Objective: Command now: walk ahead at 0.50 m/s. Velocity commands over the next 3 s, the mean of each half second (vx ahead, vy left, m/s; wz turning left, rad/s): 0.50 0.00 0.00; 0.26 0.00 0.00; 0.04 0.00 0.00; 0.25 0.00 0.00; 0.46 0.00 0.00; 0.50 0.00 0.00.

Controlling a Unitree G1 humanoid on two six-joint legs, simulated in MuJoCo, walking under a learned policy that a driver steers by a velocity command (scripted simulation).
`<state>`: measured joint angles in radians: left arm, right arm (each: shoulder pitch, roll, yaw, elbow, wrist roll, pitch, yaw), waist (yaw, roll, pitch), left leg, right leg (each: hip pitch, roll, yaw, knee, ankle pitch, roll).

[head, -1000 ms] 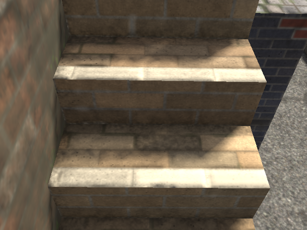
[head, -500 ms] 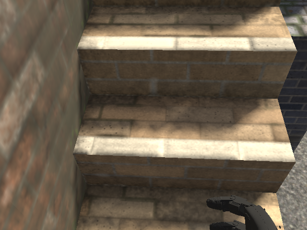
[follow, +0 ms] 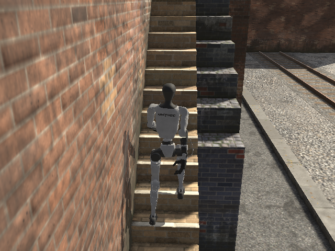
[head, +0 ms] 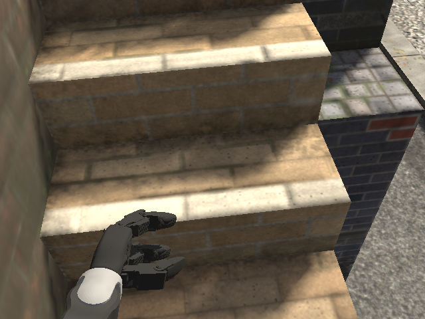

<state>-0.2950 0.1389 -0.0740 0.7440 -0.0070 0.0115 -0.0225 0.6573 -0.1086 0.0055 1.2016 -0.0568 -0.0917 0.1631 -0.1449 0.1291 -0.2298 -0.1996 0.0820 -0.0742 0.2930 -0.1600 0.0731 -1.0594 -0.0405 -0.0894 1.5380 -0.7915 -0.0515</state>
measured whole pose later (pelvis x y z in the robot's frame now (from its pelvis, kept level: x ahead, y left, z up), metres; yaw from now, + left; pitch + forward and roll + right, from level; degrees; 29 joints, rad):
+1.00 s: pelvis +0.51 -0.06 +0.44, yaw +2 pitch +3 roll -3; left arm -0.05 0.07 -0.04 0.74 0.06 -0.04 0.00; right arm 0.40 -0.21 -0.06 0.96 0.03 -0.06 -0.05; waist 0.01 0.06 -0.07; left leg -0.36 -0.03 -0.08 1.03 -0.07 0.05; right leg -0.85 0.02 -0.11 1.28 -0.48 -0.09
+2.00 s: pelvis +0.74 -0.04 +0.58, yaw +1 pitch +10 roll -4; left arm -0.07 0.22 -0.08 0.72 0.00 0.02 -0.06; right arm 0.52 -0.20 0.00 1.04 -0.06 -0.09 0.19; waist -0.09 0.07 -0.17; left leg -0.12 0.22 0.04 0.13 -0.17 0.02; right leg -1.08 -0.03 -0.10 1.57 -0.75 -0.14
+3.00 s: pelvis +1.17 -0.14 +0.94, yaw -1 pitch +4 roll +1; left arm 0.13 0.12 -0.03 0.64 0.07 -0.06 -0.04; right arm 0.39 -0.20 -0.06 0.91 -0.02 -0.12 -0.09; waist -0.08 -0.01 -0.04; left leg -0.20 -0.02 0.05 0.54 -0.42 0.06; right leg -0.89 -0.08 -0.01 1.77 -0.38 -0.03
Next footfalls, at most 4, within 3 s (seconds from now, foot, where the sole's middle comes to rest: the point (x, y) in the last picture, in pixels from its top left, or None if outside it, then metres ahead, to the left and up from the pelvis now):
0.42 left None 0.40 0.04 -0.41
0.90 right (257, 165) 0.66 -0.16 -0.21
1.52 left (113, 176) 0.68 0.17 -0.21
1.94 right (244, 44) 0.85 -0.17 -0.02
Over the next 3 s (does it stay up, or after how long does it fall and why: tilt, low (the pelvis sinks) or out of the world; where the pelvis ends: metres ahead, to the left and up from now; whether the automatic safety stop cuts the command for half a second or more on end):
stays up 1.17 -0.14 0.94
